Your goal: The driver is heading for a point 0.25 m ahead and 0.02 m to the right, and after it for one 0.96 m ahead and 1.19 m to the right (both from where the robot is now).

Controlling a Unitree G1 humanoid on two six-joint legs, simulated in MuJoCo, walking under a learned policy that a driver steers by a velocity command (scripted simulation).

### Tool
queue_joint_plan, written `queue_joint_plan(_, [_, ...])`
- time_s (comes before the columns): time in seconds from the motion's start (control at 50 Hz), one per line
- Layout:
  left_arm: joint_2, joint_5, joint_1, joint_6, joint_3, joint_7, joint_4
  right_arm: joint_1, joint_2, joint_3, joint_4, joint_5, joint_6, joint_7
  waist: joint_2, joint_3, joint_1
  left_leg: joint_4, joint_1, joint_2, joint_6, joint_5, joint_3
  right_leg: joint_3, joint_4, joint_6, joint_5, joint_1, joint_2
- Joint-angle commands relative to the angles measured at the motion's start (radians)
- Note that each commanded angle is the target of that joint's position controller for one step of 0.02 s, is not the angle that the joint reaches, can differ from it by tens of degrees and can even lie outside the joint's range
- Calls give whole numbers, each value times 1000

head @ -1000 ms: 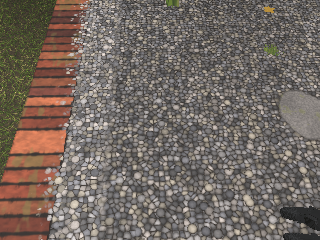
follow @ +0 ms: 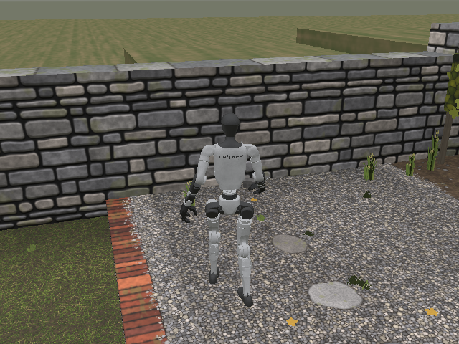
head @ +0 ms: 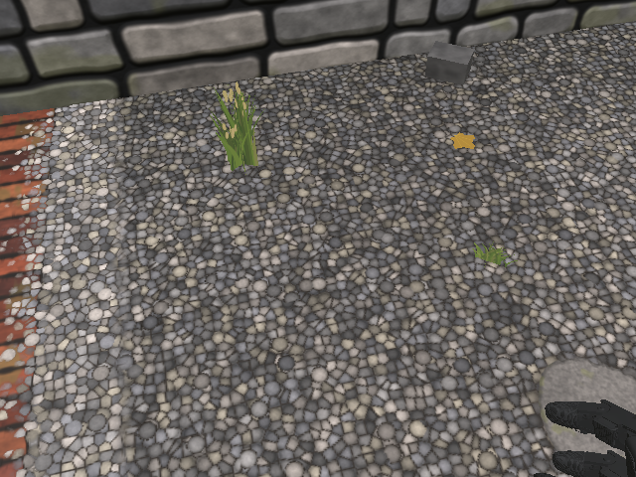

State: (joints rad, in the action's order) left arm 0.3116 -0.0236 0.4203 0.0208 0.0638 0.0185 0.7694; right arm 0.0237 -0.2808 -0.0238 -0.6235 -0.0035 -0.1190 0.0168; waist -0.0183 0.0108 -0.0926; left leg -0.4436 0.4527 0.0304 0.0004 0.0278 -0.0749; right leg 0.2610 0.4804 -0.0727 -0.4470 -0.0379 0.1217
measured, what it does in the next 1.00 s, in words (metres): walks ahead, turning right: right foot, then left foot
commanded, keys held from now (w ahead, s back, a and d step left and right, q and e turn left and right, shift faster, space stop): w+e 0.02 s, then e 0.98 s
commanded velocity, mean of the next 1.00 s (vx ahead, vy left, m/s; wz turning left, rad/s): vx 0.13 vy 0.00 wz -0.59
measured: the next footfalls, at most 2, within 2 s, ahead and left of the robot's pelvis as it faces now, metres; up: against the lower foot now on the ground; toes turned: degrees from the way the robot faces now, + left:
right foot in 0.46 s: +0.26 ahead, -0.15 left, +0.00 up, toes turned -18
left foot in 0.86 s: +0.33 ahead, +0.08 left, +0.00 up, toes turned -35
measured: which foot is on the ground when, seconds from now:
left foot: down 0.00-0.46, up 0.48-0.84, down 0.86-1.00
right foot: down 0.00-0.02, up 0.04-0.44, down 0.46-0.86, up 0.88-1.00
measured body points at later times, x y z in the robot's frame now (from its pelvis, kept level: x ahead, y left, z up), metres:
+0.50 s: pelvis +0.17 -0.02 +0.00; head +0.22 -0.05 +0.44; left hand +0.44 +0.18 -0.07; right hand +0.19 -0.33 -0.12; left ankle +0.12 +0.12 -0.70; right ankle +0.22 -0.13 -0.73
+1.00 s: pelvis +0.22 +0.01 +0.01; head +0.25 +0.02 +0.46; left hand +0.52 +0.17 -0.08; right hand +0.17 -0.29 -0.08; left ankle +0.29 +0.10 -0.73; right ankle +0.15 -0.10 -0.65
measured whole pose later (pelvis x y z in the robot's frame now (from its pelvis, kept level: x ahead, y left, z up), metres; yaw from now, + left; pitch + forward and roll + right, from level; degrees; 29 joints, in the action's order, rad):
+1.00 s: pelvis +0.22 +0.01 +0.01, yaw -36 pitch +1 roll -1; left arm 0.36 -0.01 0.20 -0.06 0.11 0.02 0.62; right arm 0.17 -0.27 -0.05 -0.73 -0.02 0.01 -0.02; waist 0.05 0.04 0.01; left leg -0.49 0.26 -0.01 -0.01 0.24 0.01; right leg 0.12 1.11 0.05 -0.41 -0.56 0.09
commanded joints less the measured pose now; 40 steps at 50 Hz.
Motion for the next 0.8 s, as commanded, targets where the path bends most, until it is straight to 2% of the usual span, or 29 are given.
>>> queue_joint_plan(0.02, [16, -4, 42, 20, -8, -4, -102, 341, -272, -100, -1, -24, -5, -20, -153, -355, 167, 13, -836, -367, -239, 190, -462, -38, 556, 35, 147, -499, -15])
queue_joint_plan(0.04, [65, -8, 69, 23, -7, -2, -109, 340, -220, -91, -7, -2, 6, -12, -271, -348, 152, 96, -837, -461, -276, 286, -702, -63, 721, 57, -159, -659, -44])
queue_joint_plan(0.06, [147, -10, -5, 17, 18, -1, -104, 275, -150, -72, 9, 1, 13, -17, -146, -198, 160, 104, -695, -431, -242, 222, -577, -55, 796, 74, -96, -698, -95])
queue_joint_plan(0.08, [161, -1, -75, 7, 26, 2, -116, 219, -121, -62, 18, -7, 21, -20, -60, -104, 150, 100, -560, -391, -216, 23, -413, -98, 807, 92, -38, -673, -123])
queue_joint_plan(0.1, [154, 10, -108, 0, 32, 5, -130, 178, -101, -55, 11, -9, 26, -18, -32, -42, 127, 104, -448, -348, -206, -186, -292, -118, 775, 107, -14, -650, -144])
queue_joint_plan(0.12, [140, 12, -100, -10, 37, 5, -133, 154, -85, -49, 4, -12, 26, -16, -53, -29, 97, 111, -375, -316, -192, -300, -201, -129, 741, 114, 1, -607, -172])
queue_joint_plan(0.14, [110, 8, -81, -22, 32, 2, -132, 137, -85, -49, -6, -13, 25, -14, -82, -20, 81, 134, -314, -287, -189, -347, -132, -153, 708, 121, 14, -565, -181])
queue_joint_plan(0.18, [65, 6, -97, -36, 21, 1, -151, 117, -111, -59, -28, -11, 24, -15, -114, -14, 73, 174, -275, -279, -214, -421, -48, -190, 627, 140, 59, -556, -186])
queue_joint_plan(0.22, [50, 10, -127, -39, 14, -4, -170, 110, -145, -72, -46, -8, 33, -23, -100, -42, 77, 187, -296, -292, -228, -454, 4, -201, 530, 144, 152, -550, -199])
queue_joint_plan(0.26, [48, 11, -155, -35, 12, -17, -177, 92, -156, -74, -55, -1, 48, -33, -82, -69, 85, 189, -305, -279, -217, -437, 74, -221, 422, 135, 279, -500, -199])
queue_joint_plan(0.3, [47, 12, -203, -31, 12, -31, -193, 90, -164, -75, -70, 6, 59, -37, -74, -68, 100, 182, -312, -270, -199, -403, 128, -242, 319, 119, 357, -455, -192])
queue_joint_plan(0.36, [67, 12, -267, -35, 21, -50, -229, 112, -191, -83, -93, 22, 72, -33, -70, -56, 119, 135, -363, -290, -181, -349, 147, -263, 213, 91, 337, -434, -181])
queue_joint_plan(0.4, [84, 13, -276, -41, 32, -58, -250, 116, -208, -90, -100, 38, 80, -31, -74, -51, 111, 66, -392, -312, -165, -349, 145, -279, 151, 62, 272, -415, -166])
queue_joint_plan(0.42, [91, 14, -258, -43, 39, -59, -252, 110, -209, -92, -101, 45, 83, -32, -72, -56, 95, 6, -395, -305, -146, -365, 158, -294, 90, 42, 282, -373, -148])
queue_joint_plan(0.44, [110, 16, -203, -41, 52, -54, -241, 112, -196, -89, -105, 49, 85, -33, -49, -81, 64, -108, -368, -269, -113, -380, 193, -311, 1, 14, 352, -269, -114])
queue_joint_plan(0.46, [183, 19, -119, -40, 79, -37, -228, 169, -170, -82, -113, 31, 81, -30, 54, -138, 38, -302, -261, -197, -46, -259, 232, -218, -55, -39, 664, -78, -152])
queue_joint_plan(0.48, [300, 27, -97, -43, 98, -12, -248, 218, -96, -53, -75, -32, 76, -21, 339, -212, 84, -643, 78, -60, 46, 496, 258, 150, 11, -208, 1164, 193, -427])
queue_joint_plan(0.5, [251, 41, -105, -32, 79, -17, -275, 196, -122, -47, -71, -26, 76, -13, 282, -372, 40, -830, 173, 5, 60, 687, 48, 348, -48, -358, 984, 229, -529])
queue_joint_plan(0.52, [200, 33, -137, -23, 66, -26, -274, 129, -171, -62, -69, 6, 84, -11, 154, -305, 21, -860, 201, -35, 52, 621, -4, 248, -71, -312, 898, 163, -470])
queue_joint_plan(0.54, [173, 19, -181, -17, 59, -24, -264, 108, -160, -60, -63, 13, 92, -17, 108, -226, 48, -814, 215, -58, 45, 549, -5, 165, -76, -247, 790, 86, -411])
queue_joint_plan(0.56, [156, 8, -216, -21, 53, -21, -265, 100, -152, -60, -71, 3, 100, -28, 65, -176, 65, -744, 206, -75, 49, 498, -5, 128, -93, -204, 701, 13, -372])
queue_joint_plan(0.58, [156, 8, -256, -28, 51, -14, -270, 100, -158, -63, -68, -2, 108, -35, 83, -147, 91, -675, 151, -79, 55, 457, -4, 99, -112, -185, 649, -75, -341])
queue_joint_plan(0.6, [161, 20, -279, -35, 52, -10, -276, 110, -147, -60, -71, -1, 114, -35, 110, -135, 107, -630, 97, -58, 63, 429, 15, 81, -126, -178, 636, -138, -312])
queue_joint_plan(0.64, [166, 30, -284, -40, 58, -1, -275, 134, -126, -54, -82, 1, 117, -36, 130, -150, 112, -528, 41, -34, 79, 408, 20, 74, -128, -181, 632, -170, -296])
queue_joint_plan(0.72, [179, 21, -283, -50, 66, 10, -265, 114, -108, -47, -75, 2, 120, -32, 152, -161, 93, -367, -49, -10, 81, 332, 7, 114, -130, -163, 454, -225, -273])
queue_joint_plan(0.8, [173, 16, -294, -62, 65, 3, -263, 114, -115, -55, -59, 6, 110, -16, 181, -134, 92, -205, -113, 7, 48, 302, 7, 199, -116, -130, 310, -243, -257])
Keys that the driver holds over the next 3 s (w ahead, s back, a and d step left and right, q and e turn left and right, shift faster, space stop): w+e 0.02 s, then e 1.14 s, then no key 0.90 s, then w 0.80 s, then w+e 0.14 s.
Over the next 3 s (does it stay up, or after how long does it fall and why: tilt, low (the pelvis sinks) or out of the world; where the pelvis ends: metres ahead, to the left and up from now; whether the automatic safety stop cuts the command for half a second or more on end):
stays up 0.49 -0.26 0.02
